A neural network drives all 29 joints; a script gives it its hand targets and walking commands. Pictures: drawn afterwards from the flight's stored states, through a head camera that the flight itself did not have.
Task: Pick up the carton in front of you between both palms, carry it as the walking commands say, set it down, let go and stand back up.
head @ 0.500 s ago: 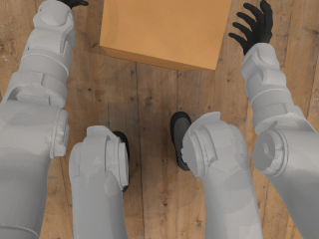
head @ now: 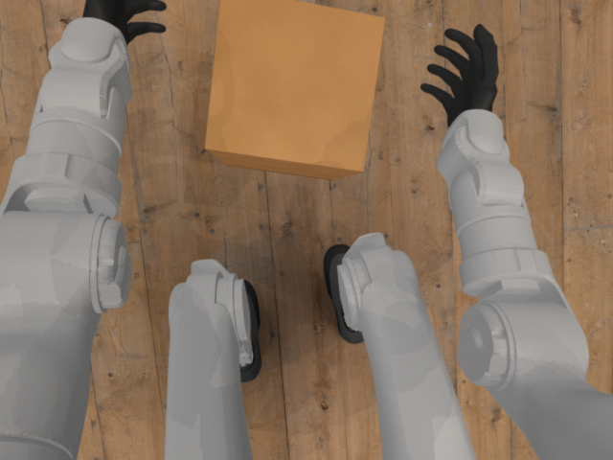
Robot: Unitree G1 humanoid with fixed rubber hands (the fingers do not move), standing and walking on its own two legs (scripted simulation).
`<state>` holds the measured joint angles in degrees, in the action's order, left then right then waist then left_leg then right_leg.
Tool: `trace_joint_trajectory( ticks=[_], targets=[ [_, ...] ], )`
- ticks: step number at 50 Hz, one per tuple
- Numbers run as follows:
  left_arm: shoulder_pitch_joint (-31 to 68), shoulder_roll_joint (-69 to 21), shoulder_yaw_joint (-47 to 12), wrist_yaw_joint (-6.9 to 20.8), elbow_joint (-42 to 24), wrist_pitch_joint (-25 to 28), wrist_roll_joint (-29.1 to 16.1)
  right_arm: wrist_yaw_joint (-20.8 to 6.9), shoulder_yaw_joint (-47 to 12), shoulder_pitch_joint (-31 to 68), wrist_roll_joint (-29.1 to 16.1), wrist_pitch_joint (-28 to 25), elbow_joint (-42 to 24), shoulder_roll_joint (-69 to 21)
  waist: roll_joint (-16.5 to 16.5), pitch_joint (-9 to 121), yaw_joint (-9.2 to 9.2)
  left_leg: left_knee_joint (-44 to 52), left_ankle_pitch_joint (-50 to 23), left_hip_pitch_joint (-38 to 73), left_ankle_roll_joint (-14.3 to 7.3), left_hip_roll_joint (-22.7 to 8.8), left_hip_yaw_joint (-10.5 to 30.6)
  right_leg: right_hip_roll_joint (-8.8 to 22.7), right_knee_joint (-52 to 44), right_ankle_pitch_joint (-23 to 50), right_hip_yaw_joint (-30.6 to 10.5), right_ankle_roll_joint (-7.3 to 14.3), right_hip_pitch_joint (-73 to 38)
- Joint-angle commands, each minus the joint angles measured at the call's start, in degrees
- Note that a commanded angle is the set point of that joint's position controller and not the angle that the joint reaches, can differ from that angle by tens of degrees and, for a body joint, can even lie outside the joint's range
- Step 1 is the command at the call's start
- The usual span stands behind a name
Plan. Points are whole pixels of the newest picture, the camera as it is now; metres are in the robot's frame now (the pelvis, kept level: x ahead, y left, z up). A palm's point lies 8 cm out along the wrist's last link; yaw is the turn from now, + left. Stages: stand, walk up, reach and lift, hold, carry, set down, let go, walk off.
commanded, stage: set down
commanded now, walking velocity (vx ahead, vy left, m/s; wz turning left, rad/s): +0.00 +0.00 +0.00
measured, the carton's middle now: (290, 106) +0.53 -0.03 -0.33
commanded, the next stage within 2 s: let go in 0.58 s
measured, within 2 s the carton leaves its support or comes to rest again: neither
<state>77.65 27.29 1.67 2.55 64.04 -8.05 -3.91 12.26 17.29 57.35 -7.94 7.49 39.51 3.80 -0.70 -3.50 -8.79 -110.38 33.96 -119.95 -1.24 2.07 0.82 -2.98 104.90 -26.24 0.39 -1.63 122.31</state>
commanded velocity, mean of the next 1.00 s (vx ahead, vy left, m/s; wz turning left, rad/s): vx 0.00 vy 0.00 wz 0.00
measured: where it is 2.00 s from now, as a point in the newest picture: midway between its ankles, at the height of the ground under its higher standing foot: (297, 328)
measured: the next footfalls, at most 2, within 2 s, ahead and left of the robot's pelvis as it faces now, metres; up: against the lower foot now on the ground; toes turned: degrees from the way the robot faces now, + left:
none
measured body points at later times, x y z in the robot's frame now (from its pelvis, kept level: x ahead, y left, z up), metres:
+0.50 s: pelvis +0.02 +0.01 +0.13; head +0.32 +0.03 +0.47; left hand +0.58 +0.17 +0.03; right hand +0.47 -0.22 +0.03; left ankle +0.08 +0.11 -0.42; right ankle +0.13 -0.12 -0.42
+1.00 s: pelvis +0.08 -0.01 +0.25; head +0.29 +0.02 +0.65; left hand +0.45 +0.20 +0.14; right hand +0.39 -0.23 +0.15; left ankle +0.08 +0.11 -0.42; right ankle +0.13 -0.12 -0.42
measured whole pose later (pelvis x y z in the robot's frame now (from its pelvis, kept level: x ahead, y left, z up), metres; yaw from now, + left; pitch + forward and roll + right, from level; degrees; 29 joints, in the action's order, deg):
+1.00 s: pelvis +0.08 -0.01 +0.25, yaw +4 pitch +31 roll +0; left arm 27.2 9.8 11.3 -4.1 36.8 -5.7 5.8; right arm -4.4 9.5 15.9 1.4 4.0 29.4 7.8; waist 1.1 4.3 -6.2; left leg -49.9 19.7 -61.4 0.0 3.7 3.9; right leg -0.9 48.5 -16.0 -0.6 0.3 63.7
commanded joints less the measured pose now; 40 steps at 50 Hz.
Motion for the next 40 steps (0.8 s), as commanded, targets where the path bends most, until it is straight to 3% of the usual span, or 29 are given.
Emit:
trace_joint_trajectory(
  ticks=[1,11,28,30,35,40],
  targets=[
    [13.62,5.89,1.34,0.53,-7.32,0.85,0.86,-0.36,0.79,6.97,0.55,-0.55,-7.09,4.08,-7.37,60.12,-1.51,14.3,-12.5,28.72,-0.83,1.36,-0.44,-1.16,-9.63,17.15,4.19,-3.17,-36.78],
    [10.83,4.62,2.32,1.31,-14.69,-1.9,2.8,-1.38,1.9,2.28,0.83,1.4,-12.8,4.94,-11.91,67.14,-1.86,24.07,-19.41,45.95,0.52,2.19,-0.26,-1.67,-19.38,19.75,5.77,-3.0,-39.07],
    [4.05,1.06,6.57,2.9,-11.69,-1.19,6.91,-4.46,4.31,-3.36,5.27,0.67,-11.17,2.65,-9.68,59.52,-2.21,43.28,-25.25,59.29,1.33,1.73,1.8,-0.8,-38.65,23.11,4.98,-2.99,-50.28],
    [2.57,0.58,7.53,2.89,-10.88,-0.77,7.63,-4.98,4.24,-4.26,5.92,0.21,-10.67,2.17,-9.13,58.56,-1.62,45.36,-25.74,60.27,1.31,1.64,2.05,-0.61,-40.55,23.23,4.75,-3.06,-51.7],
    [-6.53,-2.78,9.81,1.25,-13.2,0.29,10.05,-7.27,3.22,-12.19,8.23,-1.34,-11.52,2.66,-8.3,63.22,-0.78,50.0,-33.18,68.4,1.87,1.74,2.65,-0.61,-44.69,27.39,4.46,-2.66,-58.61],
    [-21.93,-9.55,11.43,-2.99,-22.14,1.26,11.59,-11.61,0.09,-23.78,10.67,-2.91,-14.01,5.44,-7.67,63.59,0.32,55.41,-40.36,78.59,2.89,1.51,3.66,-0.68,-49.28,29.86,3.71,-0.97,-66.0]
  ],
)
